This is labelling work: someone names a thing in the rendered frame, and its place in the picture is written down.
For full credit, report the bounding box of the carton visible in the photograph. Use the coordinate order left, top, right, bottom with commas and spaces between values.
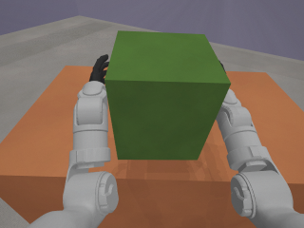
104, 30, 231, 161

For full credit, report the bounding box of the right robot forearm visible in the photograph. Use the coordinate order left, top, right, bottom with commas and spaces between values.
216, 88, 294, 206

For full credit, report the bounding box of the left robot hand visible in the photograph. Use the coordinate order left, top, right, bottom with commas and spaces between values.
89, 54, 109, 84

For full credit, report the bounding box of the pedestal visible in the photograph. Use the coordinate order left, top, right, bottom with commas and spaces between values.
0, 66, 304, 228

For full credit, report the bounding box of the left robot forearm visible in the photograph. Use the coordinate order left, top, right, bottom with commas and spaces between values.
63, 81, 111, 206

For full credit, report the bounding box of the right robot upper arm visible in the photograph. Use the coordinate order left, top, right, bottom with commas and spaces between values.
230, 170, 304, 228

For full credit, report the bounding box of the left robot upper arm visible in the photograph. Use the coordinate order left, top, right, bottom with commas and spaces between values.
26, 171, 119, 228

